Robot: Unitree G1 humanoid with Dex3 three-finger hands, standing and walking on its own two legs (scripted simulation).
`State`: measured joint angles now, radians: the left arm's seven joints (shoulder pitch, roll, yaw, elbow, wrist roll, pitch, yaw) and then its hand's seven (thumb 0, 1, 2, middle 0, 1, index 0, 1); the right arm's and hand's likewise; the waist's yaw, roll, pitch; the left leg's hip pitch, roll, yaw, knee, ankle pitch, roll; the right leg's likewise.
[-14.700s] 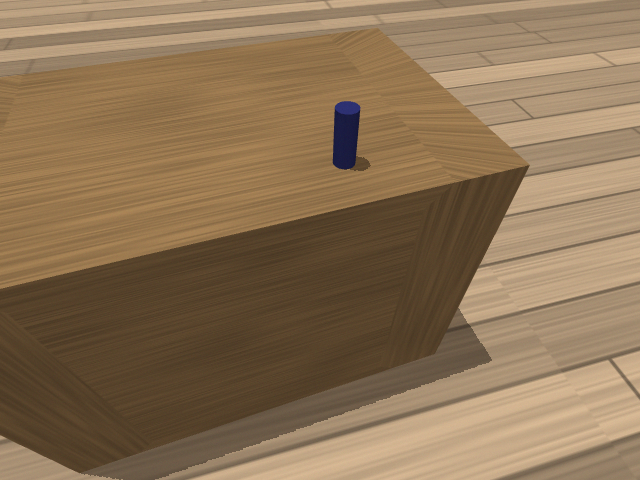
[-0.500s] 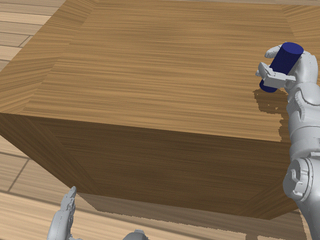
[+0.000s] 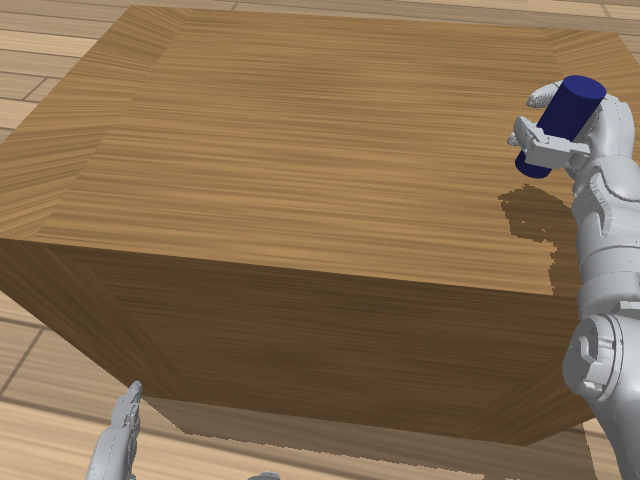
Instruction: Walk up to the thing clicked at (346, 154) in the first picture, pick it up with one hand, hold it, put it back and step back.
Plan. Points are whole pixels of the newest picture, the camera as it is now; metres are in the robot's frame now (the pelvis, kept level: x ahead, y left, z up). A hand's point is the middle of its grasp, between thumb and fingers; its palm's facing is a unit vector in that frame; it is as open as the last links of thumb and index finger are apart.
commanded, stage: settle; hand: right
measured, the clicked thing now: (555, 130) +0.49 -0.22 +0.18
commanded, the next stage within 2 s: lift in 0.06 s
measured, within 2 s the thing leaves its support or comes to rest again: neither
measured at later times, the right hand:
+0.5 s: hand (557, 118) +0.46 -0.20 +0.22, palm faces +0.12 +0.99 +0.00, open 5.5 cm
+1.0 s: hand (622, 113) +0.37 -0.19 +0.29, palm faces +0.12 +0.99 -0.02, open 5.5 cm
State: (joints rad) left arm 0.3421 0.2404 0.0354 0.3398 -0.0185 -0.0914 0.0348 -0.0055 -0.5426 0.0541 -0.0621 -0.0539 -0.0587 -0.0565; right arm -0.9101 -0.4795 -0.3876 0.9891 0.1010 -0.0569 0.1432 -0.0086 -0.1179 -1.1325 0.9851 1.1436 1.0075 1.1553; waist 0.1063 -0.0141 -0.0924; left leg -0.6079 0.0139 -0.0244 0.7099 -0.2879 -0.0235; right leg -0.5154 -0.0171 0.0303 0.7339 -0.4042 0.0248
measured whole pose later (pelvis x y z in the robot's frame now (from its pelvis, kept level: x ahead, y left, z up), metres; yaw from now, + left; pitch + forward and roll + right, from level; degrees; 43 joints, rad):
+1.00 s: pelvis -0.02 +0.00 +0.01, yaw -1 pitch +0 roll -1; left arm 0.31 0.25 0.07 0.52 -0.04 -0.11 0.03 -0.01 -0.53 0.04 -0.04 -0.05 -0.05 -0.04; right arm -0.67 -0.36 -0.32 0.29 0.20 0.44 0.12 -0.01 -0.11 -1.14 0.99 1.14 1.01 1.14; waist 0.00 -0.07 -0.08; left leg -0.36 0.03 -0.01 0.60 -0.24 -0.02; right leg -0.27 0.00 0.04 0.59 -0.33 0.02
